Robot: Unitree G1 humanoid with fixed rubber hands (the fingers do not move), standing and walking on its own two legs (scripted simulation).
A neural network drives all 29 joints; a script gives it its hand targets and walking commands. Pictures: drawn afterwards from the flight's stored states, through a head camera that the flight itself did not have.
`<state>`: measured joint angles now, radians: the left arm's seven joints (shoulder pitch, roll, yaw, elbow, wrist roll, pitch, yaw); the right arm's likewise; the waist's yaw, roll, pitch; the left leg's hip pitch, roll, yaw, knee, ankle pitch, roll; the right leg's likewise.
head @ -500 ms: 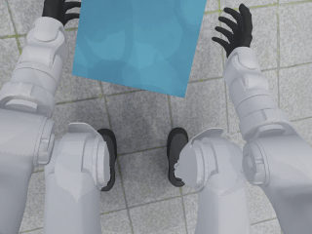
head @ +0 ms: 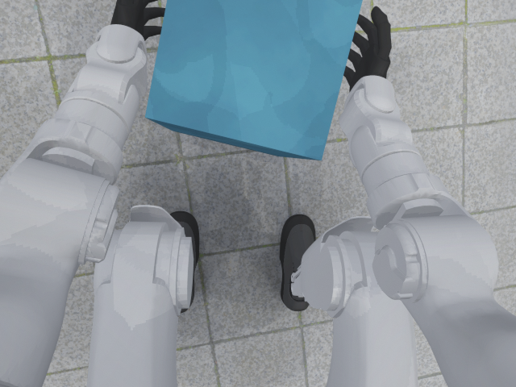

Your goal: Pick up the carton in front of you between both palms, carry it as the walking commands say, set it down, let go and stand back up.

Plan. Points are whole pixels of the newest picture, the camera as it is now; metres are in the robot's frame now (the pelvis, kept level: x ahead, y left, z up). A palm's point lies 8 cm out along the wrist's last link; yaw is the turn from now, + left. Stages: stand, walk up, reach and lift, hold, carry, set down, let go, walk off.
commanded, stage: reach and lift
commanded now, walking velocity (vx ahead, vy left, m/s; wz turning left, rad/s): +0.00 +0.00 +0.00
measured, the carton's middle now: (245, 77) +0.50 +0.04 -0.25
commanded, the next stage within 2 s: none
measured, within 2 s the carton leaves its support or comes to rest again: leaves its support in 0.14 s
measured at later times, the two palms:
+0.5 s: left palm (54, 3) +0.49 +0.21 -0.03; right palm (421, 66) +0.49 -0.10 -0.03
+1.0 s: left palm out of the picture +0.45 +0.20 +0.12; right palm out of the picture +0.47 -0.10 +0.12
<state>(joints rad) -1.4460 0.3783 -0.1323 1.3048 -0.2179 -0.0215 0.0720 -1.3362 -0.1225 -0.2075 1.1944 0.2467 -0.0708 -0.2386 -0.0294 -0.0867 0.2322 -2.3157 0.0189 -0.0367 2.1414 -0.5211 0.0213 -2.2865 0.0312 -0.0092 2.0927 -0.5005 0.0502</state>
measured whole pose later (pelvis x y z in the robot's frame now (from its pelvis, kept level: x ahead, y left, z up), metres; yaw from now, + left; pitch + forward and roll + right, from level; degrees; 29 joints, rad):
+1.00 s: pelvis +0.04 -0.01 +0.17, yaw +6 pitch +37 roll -2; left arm -0.79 0.04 0.30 0.70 0.13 0.29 0.01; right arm -0.71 0.12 -0.40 0.58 -0.09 0.27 -0.14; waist -0.01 -0.03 -0.22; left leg -1.75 -0.05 -0.06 1.60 -0.50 -0.02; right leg -1.71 0.08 0.05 1.60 -0.53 0.04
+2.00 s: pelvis +0.11 -0.02 +0.39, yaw +8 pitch -2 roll +0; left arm -0.29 -0.16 0.28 0.41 0.29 0.59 0.01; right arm -0.32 0.17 -0.30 0.43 -0.28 0.57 -0.03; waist 0.00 -0.01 -0.05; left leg -0.22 -0.02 -0.08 0.47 -0.21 -0.02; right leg -0.20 0.03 0.07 0.49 -0.25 0.00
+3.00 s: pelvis +0.11 -0.01 +0.40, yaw +8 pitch -6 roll +0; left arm -0.24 -0.15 0.20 0.24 0.27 0.72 0.01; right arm -0.28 0.16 -0.23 0.27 -0.27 0.70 -0.01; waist 0.00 -0.01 0.01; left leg -0.07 -0.02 -0.07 0.34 -0.17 -0.01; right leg -0.05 0.02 0.08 0.35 -0.20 0.00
